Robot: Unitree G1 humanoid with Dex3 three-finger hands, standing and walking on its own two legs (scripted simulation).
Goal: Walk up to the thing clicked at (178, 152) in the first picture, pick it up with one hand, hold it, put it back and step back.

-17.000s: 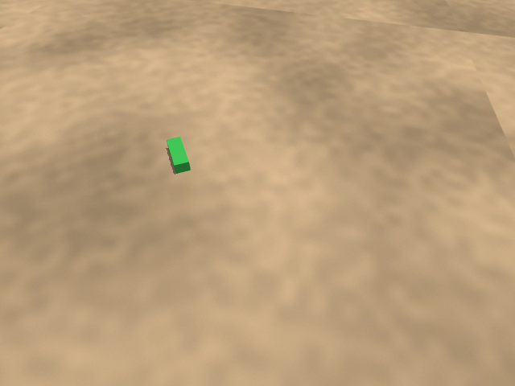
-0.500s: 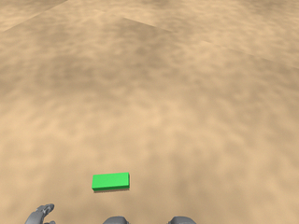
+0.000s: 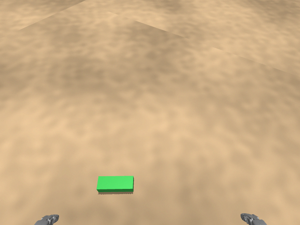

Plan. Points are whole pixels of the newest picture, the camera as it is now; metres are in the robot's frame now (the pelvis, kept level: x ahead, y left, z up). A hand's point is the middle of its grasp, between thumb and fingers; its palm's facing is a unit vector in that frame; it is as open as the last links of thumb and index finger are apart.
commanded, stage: walk up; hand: left
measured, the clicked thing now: (116, 183) +0.43 +0.22 -0.74
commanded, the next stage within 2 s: stand in 0.46 s
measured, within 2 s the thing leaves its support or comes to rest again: neither
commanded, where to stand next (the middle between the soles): +0.05 -0.01 m, yaw +1 degrees
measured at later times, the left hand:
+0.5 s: hand out of the picture +0.10 +0.26 -0.15, palm faces +0.03 -0.94 -0.33, open 7.4 cm
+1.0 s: hand out of the picture +0.10 +0.25 -0.14, palm faces -0.01 -0.94 -0.35, open 7.4 cm
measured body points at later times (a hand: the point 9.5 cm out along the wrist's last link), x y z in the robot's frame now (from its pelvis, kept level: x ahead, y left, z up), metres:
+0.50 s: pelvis +0.01 +0.01 +0.01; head +0.03 +0.01 +0.45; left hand +0.10 +0.31 -0.13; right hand +0.11 -0.29 -0.12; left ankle +0.04 +0.13 -0.74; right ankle +0.02 -0.11 -0.74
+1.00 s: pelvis +0.02 +0.00 +0.01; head +0.03 -0.01 +0.46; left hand +0.10 +0.30 -0.12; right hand +0.11 -0.30 -0.13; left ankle +0.04 +0.13 -0.74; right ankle +0.02 -0.11 -0.74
